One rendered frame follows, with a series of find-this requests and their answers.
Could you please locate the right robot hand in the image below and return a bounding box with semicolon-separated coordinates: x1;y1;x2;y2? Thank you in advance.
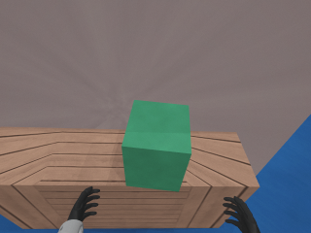
223;196;260;233

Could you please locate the left robot forearm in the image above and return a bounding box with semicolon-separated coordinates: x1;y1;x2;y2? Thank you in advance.
58;219;84;233

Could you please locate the carton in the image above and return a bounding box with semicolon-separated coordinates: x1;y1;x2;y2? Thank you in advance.
121;100;191;192

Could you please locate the pedestal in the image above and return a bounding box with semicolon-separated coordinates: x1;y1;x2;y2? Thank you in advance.
0;126;259;229

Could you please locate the left robot hand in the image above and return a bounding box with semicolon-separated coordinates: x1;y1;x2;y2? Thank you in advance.
67;186;100;222

